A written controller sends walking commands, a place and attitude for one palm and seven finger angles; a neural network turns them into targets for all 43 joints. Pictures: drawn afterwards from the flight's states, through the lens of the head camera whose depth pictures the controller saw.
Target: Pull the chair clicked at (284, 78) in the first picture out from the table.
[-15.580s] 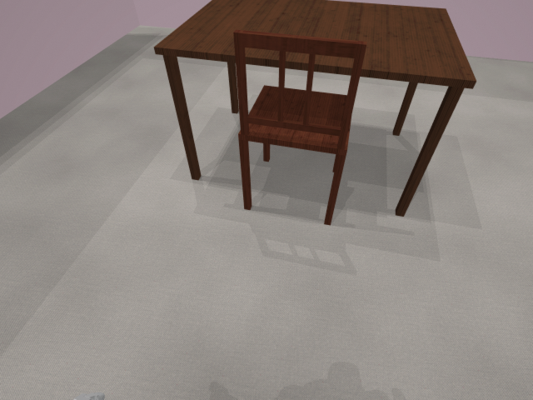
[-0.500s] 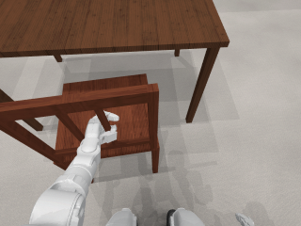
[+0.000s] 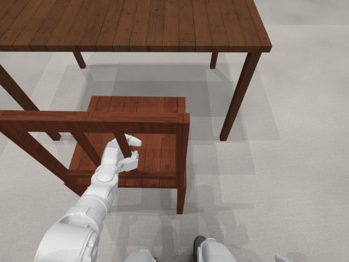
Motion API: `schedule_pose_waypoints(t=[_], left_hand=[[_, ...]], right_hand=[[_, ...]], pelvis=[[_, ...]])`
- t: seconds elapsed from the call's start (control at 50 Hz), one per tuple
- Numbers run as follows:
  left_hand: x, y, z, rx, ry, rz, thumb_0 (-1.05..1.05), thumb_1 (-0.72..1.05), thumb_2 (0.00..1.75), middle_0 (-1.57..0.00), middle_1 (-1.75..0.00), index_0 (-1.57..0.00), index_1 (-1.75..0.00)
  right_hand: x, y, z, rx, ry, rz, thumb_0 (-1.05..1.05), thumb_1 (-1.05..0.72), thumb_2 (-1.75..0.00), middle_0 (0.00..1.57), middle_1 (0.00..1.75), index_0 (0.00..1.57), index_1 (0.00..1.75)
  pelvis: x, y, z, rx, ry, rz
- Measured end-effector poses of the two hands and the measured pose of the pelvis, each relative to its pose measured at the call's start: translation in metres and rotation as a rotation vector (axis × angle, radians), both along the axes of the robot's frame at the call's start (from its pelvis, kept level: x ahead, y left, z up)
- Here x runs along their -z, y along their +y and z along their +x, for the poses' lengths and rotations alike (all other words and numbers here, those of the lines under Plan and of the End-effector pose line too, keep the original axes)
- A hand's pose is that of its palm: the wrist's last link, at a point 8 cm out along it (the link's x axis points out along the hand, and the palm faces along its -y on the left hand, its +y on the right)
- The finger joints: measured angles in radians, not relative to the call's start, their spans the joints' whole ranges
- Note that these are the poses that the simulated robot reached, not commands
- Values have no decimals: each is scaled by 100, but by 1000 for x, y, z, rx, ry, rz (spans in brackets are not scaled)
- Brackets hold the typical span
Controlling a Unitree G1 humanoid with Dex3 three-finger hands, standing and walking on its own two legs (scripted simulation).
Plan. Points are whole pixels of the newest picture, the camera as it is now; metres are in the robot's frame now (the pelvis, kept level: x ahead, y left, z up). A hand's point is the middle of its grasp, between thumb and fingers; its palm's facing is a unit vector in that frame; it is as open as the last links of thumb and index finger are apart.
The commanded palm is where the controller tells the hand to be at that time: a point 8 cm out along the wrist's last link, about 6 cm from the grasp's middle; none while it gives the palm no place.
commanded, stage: step backward, pulling the chair out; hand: left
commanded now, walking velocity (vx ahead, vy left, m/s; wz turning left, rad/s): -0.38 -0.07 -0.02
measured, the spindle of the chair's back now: (92, 154) +0.39 +0.23 -0.07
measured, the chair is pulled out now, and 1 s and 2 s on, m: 0.32 0.42 0.52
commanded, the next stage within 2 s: stop walking, hand still on the chair in 1.92 s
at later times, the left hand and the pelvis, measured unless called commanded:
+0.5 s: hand (128, 182) +0.31 +0.12 -0.05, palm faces -0.07 -0.98 -0.18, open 5.2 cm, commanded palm +0.32 +0.17 -0.05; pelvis -0.07 +0.01 +0.00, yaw +1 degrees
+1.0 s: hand (124, 201) +0.26 +0.12 -0.05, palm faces -0.03 -0.98 -0.20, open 5.3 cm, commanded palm +0.27 +0.17 -0.05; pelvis -0.11 +0.00 -0.01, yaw -2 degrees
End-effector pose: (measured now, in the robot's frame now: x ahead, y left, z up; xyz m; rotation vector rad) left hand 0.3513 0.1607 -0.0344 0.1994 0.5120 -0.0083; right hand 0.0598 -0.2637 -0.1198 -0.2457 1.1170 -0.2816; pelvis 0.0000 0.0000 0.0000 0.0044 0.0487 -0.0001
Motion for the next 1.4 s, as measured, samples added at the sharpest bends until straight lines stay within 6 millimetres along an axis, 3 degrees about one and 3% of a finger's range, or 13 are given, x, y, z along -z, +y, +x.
schedule_pose_waypoints(t=[0.26, 0.42, 0.52, 0.66, 0.86, 0.96, 1.08, 1.18, 1.3, 1.4], left_hand=[[0, 3, -29, -47, -5, 7, 5, 69, 82, -36, -126, -50, -145], [-1, 4, -48, -14, 14, -4, 5, 71, 80, -34, -128, -50, -145], [-1, 9, -62, 7, 13, -11, 5, 72, 80, -32, -129, -50, -145], [-1, 12, -76, -22, 2, -2, 6, 70, 80, -36, -130, -50, -145], [-1, 13, -100, -9, -2, 6, 5, 70, 80, -37, -129, -50, -145], [-1, 14, -106, -10, -16, 11, 6, 69, 80, -38, -130, -50, -145], [-1, 13, -113, -52, -25, 24, 6, 67, 81, -40, -131, -50, -145], [-2, 13, -119, -48, 1, 14, 6, 69, 79, -38, -130, -50, -145], [-2, 16, -122, 0, 1, 1, 6, 71, 79, -35, -133, -50, -145], [-3, 17, -124, -7, 9, 1, 6, 71, 79, -35, -133, -50, -145]], right_hand=[[6, -5, -24, 5, -11, 34, 1, -91, -90, 20, 30, 20, 30], [-6, -16, -44, -26, 21, -52, 1, -91, -90, 20, 30, 20, 30], [-12, -6, -56, -24, 17, -58, 1, -91, -90, 20, 30, 20, 30], [0, 11, -67, -9, -5, 19, 1, -91, -90, 20, 30, 20, 30], [-4, 6, -109, 39, -7, -12, 1, -91, -90, 20, 30, 20, 30], [-1, 2, -125, 41, 7, -20, 1, -91, -90, 20, 30, 20, 30], [10, -7, -130, 45, 3, 5, 1, -91, -90, 20, 30, 20, 30], [1, -10, -134, 17, 27, -16, 1, -91, -90, 20, 30, 20, 30], [-9, -1, -135, -8, 38, -52, 1, -91, -90, 20, 30, 20, 30], [-5, 12, -129, -27, 31, -1, 1, -91, -90, 20, 30, 20, 30]], pelvis=[[2, -17, -31, 10, -7, -14], [-2, 0, -55, -47, 5, -2], [-4, 6, -67, -14, -1, 3], [-1, -2, -84, 10, -3, -10], [-2, 7, -104, 32, 4, -8], [3, 1, -111, 38, -24, 0], [9, -9, -117, 23, -30, 9], [1, -1, -122, 3, -12, 11], [-2, 11, -127, 1, 2, 2], [-4, 4, -126, 16, -2, -17]])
